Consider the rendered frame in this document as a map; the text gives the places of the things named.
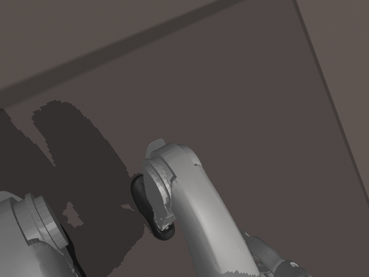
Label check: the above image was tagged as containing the right robot foot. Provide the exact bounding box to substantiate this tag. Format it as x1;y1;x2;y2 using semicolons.
130;174;175;241

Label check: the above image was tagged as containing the left robot foot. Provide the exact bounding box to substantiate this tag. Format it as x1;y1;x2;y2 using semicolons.
60;224;86;277

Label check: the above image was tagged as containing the right robot arm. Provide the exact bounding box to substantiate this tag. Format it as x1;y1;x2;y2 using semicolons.
274;260;312;277

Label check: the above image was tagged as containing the right robot hand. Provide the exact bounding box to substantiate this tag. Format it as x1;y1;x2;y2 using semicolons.
239;229;285;277

